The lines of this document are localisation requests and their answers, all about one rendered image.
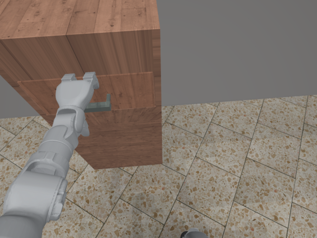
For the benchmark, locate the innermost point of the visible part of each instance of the handle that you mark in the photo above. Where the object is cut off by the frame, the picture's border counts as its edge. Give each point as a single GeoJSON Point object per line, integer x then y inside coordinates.
{"type": "Point", "coordinates": [99, 106]}

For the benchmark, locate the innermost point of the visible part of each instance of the left robot hand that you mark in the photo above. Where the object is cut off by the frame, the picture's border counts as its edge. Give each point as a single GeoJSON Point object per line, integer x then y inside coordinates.
{"type": "Point", "coordinates": [77, 93]}

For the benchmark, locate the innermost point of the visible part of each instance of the robot right shin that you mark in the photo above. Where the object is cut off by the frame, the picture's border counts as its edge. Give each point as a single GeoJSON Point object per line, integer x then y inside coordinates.
{"type": "Point", "coordinates": [193, 230]}

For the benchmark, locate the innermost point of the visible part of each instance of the robot left upper arm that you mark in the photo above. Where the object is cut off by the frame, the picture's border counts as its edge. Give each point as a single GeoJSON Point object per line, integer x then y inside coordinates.
{"type": "Point", "coordinates": [36, 199]}

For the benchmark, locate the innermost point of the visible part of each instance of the left robot forearm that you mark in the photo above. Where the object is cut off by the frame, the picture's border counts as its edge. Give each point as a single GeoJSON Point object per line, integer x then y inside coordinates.
{"type": "Point", "coordinates": [56, 149]}

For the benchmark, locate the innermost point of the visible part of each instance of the drawer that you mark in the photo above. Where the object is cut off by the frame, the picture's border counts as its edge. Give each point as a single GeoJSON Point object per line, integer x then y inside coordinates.
{"type": "Point", "coordinates": [128, 90]}

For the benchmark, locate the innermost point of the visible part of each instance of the cabinet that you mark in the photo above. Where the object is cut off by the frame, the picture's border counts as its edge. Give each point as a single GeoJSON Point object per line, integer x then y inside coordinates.
{"type": "Point", "coordinates": [46, 39]}

